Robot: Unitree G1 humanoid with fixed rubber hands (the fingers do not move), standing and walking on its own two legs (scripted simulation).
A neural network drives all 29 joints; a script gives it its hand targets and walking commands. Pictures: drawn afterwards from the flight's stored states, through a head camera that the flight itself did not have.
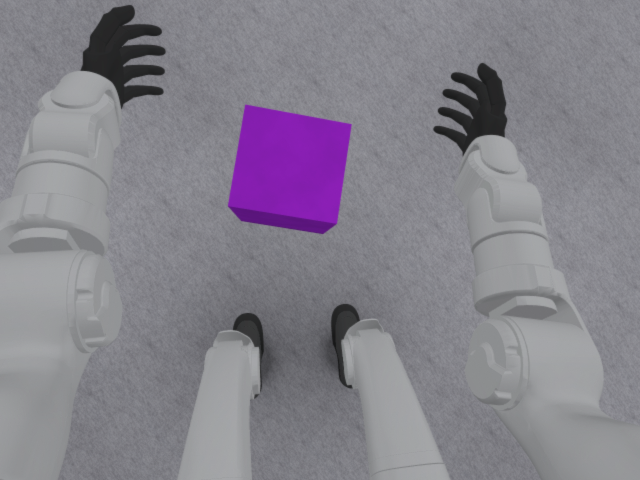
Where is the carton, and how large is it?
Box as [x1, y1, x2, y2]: [228, 105, 351, 233]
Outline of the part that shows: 245,105 228,206 241,220 323,233 336,223 351,124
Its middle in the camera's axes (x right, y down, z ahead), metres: -0.06 -0.14 +0.87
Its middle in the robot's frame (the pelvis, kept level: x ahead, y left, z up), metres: +0.54 -0.01 -0.54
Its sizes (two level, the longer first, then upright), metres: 0.210 0.200 0.250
